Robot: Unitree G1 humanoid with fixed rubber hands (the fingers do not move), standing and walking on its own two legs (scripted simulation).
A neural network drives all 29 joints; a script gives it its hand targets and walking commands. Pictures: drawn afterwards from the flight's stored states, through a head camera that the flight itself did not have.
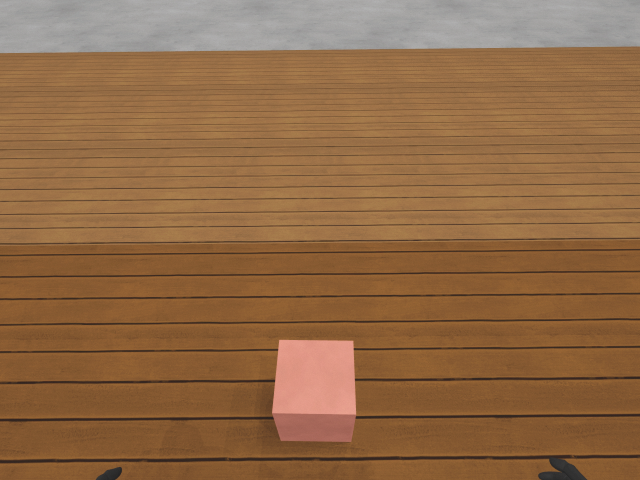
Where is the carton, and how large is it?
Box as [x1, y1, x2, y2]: [272, 340, 355, 441]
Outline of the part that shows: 279,340 272,414 280,439 350,441 355,417 352,341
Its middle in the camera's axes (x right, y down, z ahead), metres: -0.02 +0.44 +1.13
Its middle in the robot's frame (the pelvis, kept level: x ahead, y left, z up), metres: +0.47 +0.04 -0.66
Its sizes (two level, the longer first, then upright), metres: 0.210 0.200 0.250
